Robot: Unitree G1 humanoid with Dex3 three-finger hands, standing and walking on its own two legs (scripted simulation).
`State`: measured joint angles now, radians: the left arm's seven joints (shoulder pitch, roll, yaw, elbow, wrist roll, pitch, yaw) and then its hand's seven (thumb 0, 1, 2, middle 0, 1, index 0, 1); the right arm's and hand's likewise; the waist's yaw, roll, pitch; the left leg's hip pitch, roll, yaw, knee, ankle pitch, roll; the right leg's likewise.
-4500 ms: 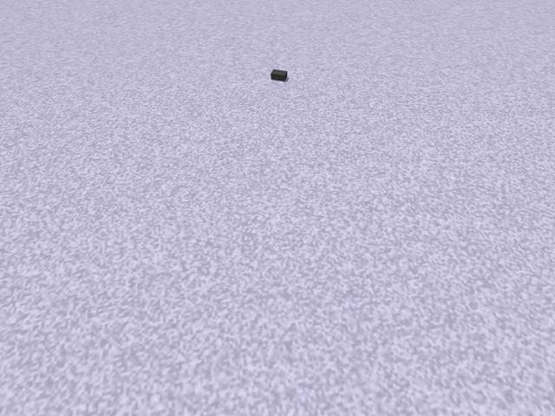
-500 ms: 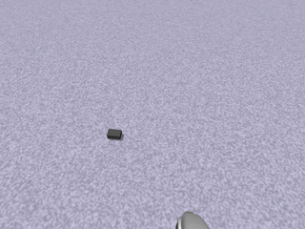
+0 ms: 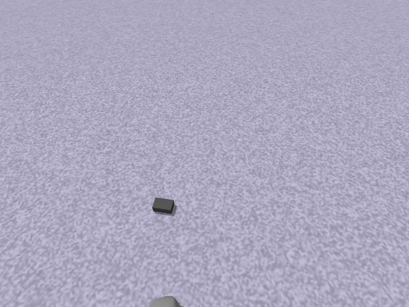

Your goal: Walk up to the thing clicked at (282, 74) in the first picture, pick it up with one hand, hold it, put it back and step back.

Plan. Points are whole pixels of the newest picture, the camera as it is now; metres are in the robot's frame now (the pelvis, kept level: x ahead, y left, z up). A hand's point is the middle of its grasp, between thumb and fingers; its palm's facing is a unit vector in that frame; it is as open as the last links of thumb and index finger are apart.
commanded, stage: walk up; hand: left
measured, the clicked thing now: (163, 205) +0.73 +0.26 -0.74
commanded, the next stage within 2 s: stand in 1.90 s
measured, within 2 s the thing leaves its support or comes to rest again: neither
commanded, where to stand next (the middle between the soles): +0.32 +0.02 m, yaw -2 degrees
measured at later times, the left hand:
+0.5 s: hand (92, 254) +0.26 +0.29 -0.13, palm faces -0.10 -0.90 -0.42, open 7.4 cm
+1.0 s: hand (96, 242) +0.30 +0.31 -0.16, palm faces -0.05 -0.94 -0.33, open 7.3 cm
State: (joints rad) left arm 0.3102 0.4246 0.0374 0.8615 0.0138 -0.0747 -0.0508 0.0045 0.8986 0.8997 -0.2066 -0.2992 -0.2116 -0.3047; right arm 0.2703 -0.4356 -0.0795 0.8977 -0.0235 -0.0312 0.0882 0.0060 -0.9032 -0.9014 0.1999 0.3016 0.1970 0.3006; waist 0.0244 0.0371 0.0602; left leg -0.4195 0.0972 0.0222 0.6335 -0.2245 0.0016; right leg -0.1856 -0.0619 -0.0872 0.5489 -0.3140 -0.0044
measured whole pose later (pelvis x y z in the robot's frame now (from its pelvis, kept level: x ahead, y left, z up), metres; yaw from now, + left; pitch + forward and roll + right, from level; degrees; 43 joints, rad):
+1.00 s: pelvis +0.21 +0.05 +0.00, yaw -1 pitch -3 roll -1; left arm 0.13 0.39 -0.01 1.04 -0.01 0.00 -0.01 0.01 0.90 0.90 -0.20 -0.30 -0.21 -0.30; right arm 0.11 -0.36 0.01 1.03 0.01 -0.01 0.01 0.01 -0.90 -0.90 0.20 0.30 0.20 0.30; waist 0.01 -0.02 0.11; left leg -0.32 0.04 0.01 0.63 -0.26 -0.01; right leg -0.27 -0.05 -0.02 0.60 -0.27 0.04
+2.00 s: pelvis +0.23 +0.04 +0.02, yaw -1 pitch -2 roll +0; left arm 0.09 0.35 0.01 1.15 0.01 0.00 -0.02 0.00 0.90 0.90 -0.20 -0.30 -0.21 -0.30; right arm 0.09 -0.34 0.00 1.16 -0.01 0.00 0.01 0.01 -0.90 -0.90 0.20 0.30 0.20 0.30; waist -0.01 0.00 0.05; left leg -0.17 0.04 0.01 0.34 -0.14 -0.03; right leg -0.14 -0.05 -0.03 0.34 -0.17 0.03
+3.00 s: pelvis +0.26 +0.03 +0.02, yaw -1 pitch -2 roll +0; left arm 0.09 0.35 0.00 1.13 0.01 -0.01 -0.01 0.00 0.90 0.90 -0.20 -0.30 -0.21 -0.30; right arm 0.09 -0.35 0.00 1.15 -0.01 0.00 0.01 0.00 -0.90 -0.90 0.20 0.30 0.20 0.30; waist -0.01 0.00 0.05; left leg -0.11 0.05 0.01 0.31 -0.16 -0.05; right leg -0.09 -0.03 -0.04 0.32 -0.20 0.02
